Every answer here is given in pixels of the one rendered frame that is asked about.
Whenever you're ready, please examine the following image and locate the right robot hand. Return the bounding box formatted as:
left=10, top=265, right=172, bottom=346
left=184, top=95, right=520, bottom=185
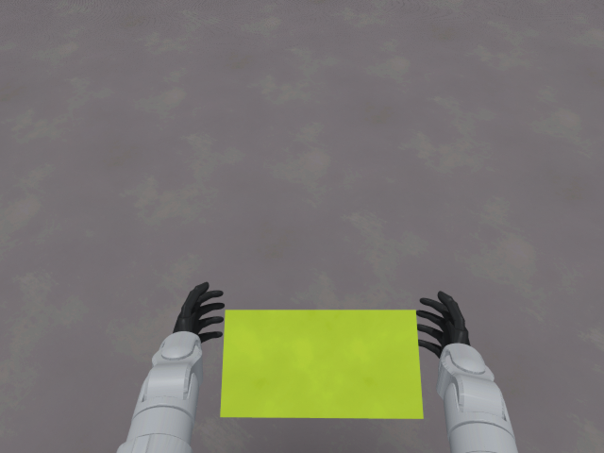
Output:
left=416, top=291, right=471, bottom=358

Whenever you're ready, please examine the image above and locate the carton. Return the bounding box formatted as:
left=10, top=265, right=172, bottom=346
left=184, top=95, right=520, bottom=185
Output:
left=220, top=310, right=424, bottom=419

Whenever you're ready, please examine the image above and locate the robot right forearm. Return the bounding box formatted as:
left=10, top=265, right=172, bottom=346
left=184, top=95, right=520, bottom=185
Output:
left=436, top=344, right=518, bottom=453

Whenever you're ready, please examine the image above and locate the robot left forearm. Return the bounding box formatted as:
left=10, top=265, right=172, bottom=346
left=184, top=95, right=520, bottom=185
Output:
left=116, top=331, right=203, bottom=453

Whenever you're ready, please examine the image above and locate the left robot hand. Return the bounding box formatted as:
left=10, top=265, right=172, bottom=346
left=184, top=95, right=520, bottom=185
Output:
left=173, top=282, right=225, bottom=343

